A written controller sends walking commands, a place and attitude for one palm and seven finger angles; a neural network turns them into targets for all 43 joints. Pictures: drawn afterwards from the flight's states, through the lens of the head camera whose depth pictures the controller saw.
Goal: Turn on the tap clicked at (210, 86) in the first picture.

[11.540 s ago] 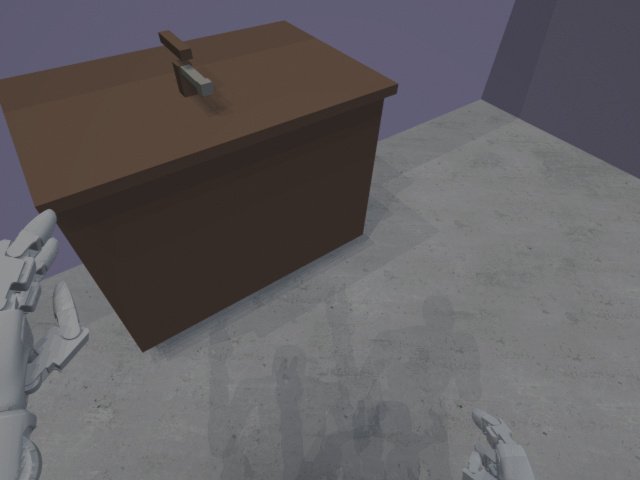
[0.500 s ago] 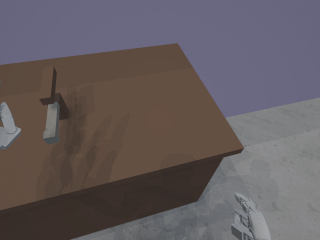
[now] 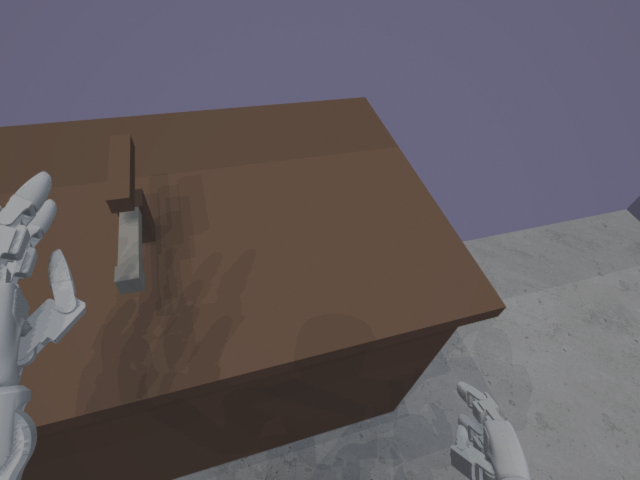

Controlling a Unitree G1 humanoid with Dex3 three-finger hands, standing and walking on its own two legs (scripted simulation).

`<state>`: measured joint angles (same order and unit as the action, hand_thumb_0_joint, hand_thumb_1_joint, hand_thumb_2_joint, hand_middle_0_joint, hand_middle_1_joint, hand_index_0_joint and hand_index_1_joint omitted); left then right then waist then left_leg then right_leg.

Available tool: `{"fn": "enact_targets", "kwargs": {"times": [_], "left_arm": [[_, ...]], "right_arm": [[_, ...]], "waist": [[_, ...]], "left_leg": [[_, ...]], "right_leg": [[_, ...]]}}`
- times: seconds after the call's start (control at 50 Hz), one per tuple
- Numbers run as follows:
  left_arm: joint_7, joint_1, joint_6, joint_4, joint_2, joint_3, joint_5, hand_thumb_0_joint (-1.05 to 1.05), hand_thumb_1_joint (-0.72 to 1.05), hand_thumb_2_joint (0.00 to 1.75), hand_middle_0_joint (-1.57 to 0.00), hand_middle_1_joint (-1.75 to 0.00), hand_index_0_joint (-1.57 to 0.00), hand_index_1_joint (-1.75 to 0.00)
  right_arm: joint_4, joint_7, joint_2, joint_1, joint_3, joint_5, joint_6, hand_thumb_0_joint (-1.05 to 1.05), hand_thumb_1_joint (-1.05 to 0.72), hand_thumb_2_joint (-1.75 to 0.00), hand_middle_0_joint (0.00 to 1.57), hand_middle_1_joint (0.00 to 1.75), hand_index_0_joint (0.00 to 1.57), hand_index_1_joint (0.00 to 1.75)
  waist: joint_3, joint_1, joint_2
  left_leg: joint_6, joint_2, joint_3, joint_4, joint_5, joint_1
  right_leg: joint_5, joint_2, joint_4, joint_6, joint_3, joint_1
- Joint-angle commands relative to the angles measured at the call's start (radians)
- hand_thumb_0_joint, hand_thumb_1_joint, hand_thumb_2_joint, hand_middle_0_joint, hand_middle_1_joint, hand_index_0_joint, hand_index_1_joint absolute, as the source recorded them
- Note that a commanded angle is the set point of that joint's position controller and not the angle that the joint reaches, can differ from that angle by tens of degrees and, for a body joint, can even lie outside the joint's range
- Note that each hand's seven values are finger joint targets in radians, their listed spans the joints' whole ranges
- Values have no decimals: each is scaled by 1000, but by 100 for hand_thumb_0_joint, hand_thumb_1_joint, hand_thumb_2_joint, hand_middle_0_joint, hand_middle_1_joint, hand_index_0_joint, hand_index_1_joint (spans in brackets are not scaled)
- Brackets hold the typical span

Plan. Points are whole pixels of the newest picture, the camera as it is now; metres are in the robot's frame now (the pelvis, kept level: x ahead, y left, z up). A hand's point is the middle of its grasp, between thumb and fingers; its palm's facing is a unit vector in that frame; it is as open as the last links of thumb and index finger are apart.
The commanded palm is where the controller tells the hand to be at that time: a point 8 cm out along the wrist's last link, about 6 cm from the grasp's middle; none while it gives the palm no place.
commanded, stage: come to a stop and stand still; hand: left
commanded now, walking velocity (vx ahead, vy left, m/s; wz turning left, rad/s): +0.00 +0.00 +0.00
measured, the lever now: (130, 278) +0.32 +0.27 +0.05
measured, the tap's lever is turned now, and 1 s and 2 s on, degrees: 0 0 0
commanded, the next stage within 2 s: look again from close up in 0.24 s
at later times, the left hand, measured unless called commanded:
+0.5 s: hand (70, 315) +0.21 +0.25 +0.15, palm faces +0.36 -0.86 -0.36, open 7.4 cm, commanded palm +0.15 +0.29 +0.17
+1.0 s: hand (97, 315) +0.22 +0.23 +0.16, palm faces +0.37 -0.86 -0.35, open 7.4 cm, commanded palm +0.16 +0.26 +0.17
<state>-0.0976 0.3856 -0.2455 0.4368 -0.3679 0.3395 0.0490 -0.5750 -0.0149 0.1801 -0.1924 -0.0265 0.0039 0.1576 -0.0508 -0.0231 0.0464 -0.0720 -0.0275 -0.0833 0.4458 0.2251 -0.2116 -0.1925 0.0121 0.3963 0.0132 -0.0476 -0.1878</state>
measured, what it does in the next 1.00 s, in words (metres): stands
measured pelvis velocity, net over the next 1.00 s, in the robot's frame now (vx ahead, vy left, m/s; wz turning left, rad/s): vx -0.01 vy -0.02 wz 0.00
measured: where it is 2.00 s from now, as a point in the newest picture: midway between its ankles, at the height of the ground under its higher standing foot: outside the picture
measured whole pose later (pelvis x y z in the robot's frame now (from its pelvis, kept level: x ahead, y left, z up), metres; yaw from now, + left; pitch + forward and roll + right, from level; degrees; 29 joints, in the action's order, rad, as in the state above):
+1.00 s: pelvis -0.01 -0.02 +0.00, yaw +0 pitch -1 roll -1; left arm -0.10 0.41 -0.20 0.45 -0.37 0.35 0.07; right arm -0.56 -0.03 0.18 -0.19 -0.02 0.01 0.11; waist -0.07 -0.03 0.03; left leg -0.04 -0.01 -0.08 0.42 0.20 -0.21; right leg -0.17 -0.01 0.37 -0.01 -0.05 -0.19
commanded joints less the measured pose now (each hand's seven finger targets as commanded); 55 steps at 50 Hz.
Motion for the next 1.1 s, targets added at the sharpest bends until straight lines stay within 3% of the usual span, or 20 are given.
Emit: {"fn": "enact_targets", "kwargs": {"times": [0.0, 0.04, 0.06, 0.14, 0.18, 0.24, 0.26, 0.44, 0.46, 0.54, 0.56, 0.64, 0.66, 0.74, 0.76, 0.94, 0.96, 1.02, 1.04, 1.08], "left_arm": [[-14, -73, -53, 233, -164, 110, 5, 0, 90, 90, -20, -30, -20, -30], [-19, -76, -53, 256, -191, 137, 2, 0, 90, 90, -20, -30, -20, -30], [-14, -77, -55, 240, -157, 105, 6, 0, 90, 90, -20, -30, -20, -30], [-19, -81, -53, 266, -175, 121, -1, 0, 90, 90, -20, -30, -20, -30], [-15, -75, -53, 252, -152, 98, -1, 0, 90, 90, -20, -30, -20, -30], [-21, -60, -45, 239, -160, 113, -2, 0, 90, 90, -20, -30, -20, -30], [-17, -56, -46, 214, -135, 90, -1, 0, 90, 90, -20, -30, -20, -30], [-26, -36, -42, 253, -172, 127, -1, 0, 90, 90, -20, -30, -20, -30], [-21, -34, -44, 237, -147, 100, 3, 0, 90, 90, -20, -30, -20, -30], [-27, -22, -42, 250, -179, 133, 1, 0, 90, 90, -20, -30, -20, -30], [-21, -17, -42, 221, -145, 102, 7, 0, 90, 90, -20, -30, -20, -30], [-28, -16, -38, 236, -175, 128, 3, 0, 90, 90, -20, -30, -20, -30], [-22, -13, -38, 216, -140, 96, 8, 0, 90, 90, -20, -30, -20, -30], [-28, -22, -30, 231, -171, 121, 6, 0, 90, 90, -20, -30, -20, -30], [-23, -21, -30, 211, -146, 98, 11, 0, 90, 90, -20, -30, -20, -30], [-21, -46, -15, 254, -181, 129, 21, 0, 90, 90, -20, -30, -20, -30], [-14, -36, -13, 238, -149, 101, 27, 0, 90, 90, -20, -30, -20, -30], [-11, -30, -13, 278, -170, 123, 26, 0, 90, 90, -20, -30, -20, -30], [-12, -18, -10, 292, -188, 141, 28, 0, 90, 90, -20, -30, -20, -30], [-13, 0, -8, 277, -170, 128, 32, 0, 90, 90, -20, -30, -20, -30]], "right_arm": [[160, -16, 145, 65, 58, 3, 38, 0, -90, -90, 20, 30, 20, 30], [163, -19, 139, 85, 52, 4, 37, 0, -90, -90, 20, 30, 20, 30], [162, -19, 141, 73, 50, -1, 33, 0, -90, -90, 20, 30, 20, 30], [163, -19, 143, 82, 55, 5, 37, 0, -90, -90, 20, 30, 20, 30], [163, -18, 147, 66, 60, 2, 36, 0, -90, -90, 20, 30, 20, 30], [159, -19, 142, 79, 55, 6, 33, 0, -90, -90, 20, 30, 20, 30], [152, -18, 149, 70, 56, 0, 27, 0, -90, -90, 20, 30, 20, 30], [158, -23, 144, 88, 59, 9, 24, 0, -90, -90, 20, 30, 20, 30], [155, -23, 148, 79, 56, 3, 19, 0, -90, -90, 20, 30, 20, 30], [158, -26, 145, 89, 60, 10, 22, 0, -90, -90, 20, 30, 20, 30], [154, -26, 148, 78, 57, 4, 17, 0, -90, -90, 20, 30, 20, 30], [155, -29, 146, 90, 61, 11, 19, 0, -90, -90, 20, 30, 20, 30], [152, -29, 148, 79, 58, 4, 15, 0, -90, -90, 20, 30, 20, 30], [154, -32, 149, 91, 61, 11, 17, 0, -90, -90, 20, 30, 20, 30], [150, -32, 148, 81, 58, 5, 12, 0, -90, -90, 20, 30, 20, 30], [172, -27, 136, 95, 65, 14, 5, 0, -90, -90, 20, 30, 20, 30], [173, -25, 136, 84, 62, 9, 1, 0, -90, -90, 20, 30, 20, 30], [183, -22, 140, 74, 77, 10, 5, 0, -90, -90, 20, 30, 20, 30], [182, -22, 135, 89, 72, 13, 6, 0, -90, -90, 20, 30, 20, 30], [185, -23, 136, 82, 71, 11, 6, 0, -90, -90, 20, 30, 20, 30]], "waist": [[147, -1, -126], [151, -5, -161], [146, -2, -150], [156, -4, -152], [153, -2, -150], [154, -4, -118], [147, -1, -119], [153, -1, -112], [146, 1, -106], [146, -1, -123], [136, 1, -114], [142, 0, -115], [140, 1, -98], [142, 1, -96], [141, 2, -85], [143, -1, -142], [144, 0, -127], [161, -2, -132], [165, -2, -157], [180, -4, -133]], "left_leg": [[77, 125, 154, -125, -172, -10], [87, 128, 154, -135, -169, 4], [85, 130, 161, -147, -148, -11], [95, 128, 162, -145, -140, 5], [96, 135, 166, -147, -149, 5], [102, 127, 160, -139, -155, 14], [98, 127, 159, -147, -132, -3], [85, 113, 153, -128, -104, -1], [81, 110, 154, -135, -92, -14], [80, 111, 155, -129, -93, -8], [75, 107, 154, -137, -73, -24], [72, 109, 150, -124, -78, -3], [66, 105, 145, -127, -69, -11], [65, 103, 145, -113, -87, 8], [63, 103, 143, -122, -81, 8], [75, 154, 154, -137, -139, 15], [70, 159, 154, -143, -131, -2], [64, 180, 151, -113, -146, 3], [65, 176, 146, -109, -160, 9], [57, 161, 137, -90, -129, -3]], "right_leg": [[140, 31, -6, -27, 57, 100], [124, 27, 0, -25, 49, 91], [106, 23, 1, -24, 42, 92], [110, 22, 2, -25, 46, 96], [106, 23, 3, -25, 43, 96], [119, 26, -9, -24, 44, 94], [105, 22, -14, -24, 43, 92], [130, 35, -30, -28, 58, 105], [116, 31, -37, -28, 52, 102], [126, 37, -35, -29, 59, 104], [109, 34, -43, -27, 54, 99], [122, 41, -48, -30, 69, 91], [115, 39, -55, -28, 63, 91], [134, 46, -63, -31, 81, 84], [120, 37, -70, -28, 73, 77], [117, 14, -31, -17, 60, 66], [109, 9, -28, -14, 53, 73], [124, 18, -8, -18, 66, 64], [127, 16, -8, -17, 63, 56], [141, 30, -27, -19, 78, 79]]}}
